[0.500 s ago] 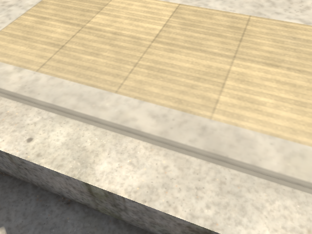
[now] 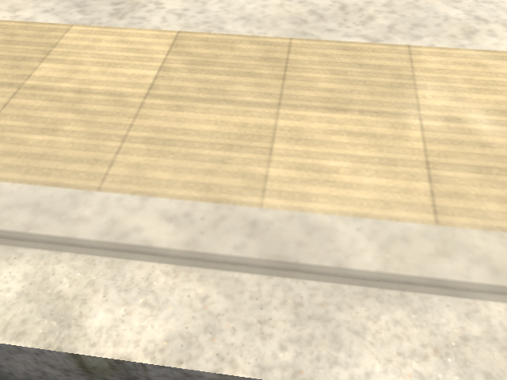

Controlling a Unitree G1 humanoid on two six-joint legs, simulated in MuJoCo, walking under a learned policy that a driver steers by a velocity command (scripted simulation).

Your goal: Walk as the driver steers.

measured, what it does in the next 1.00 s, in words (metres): climbs: right foot 0.20 m higher, then left foot 0.20 m higher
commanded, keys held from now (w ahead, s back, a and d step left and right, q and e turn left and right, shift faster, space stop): w+e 0.38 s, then w+q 0.62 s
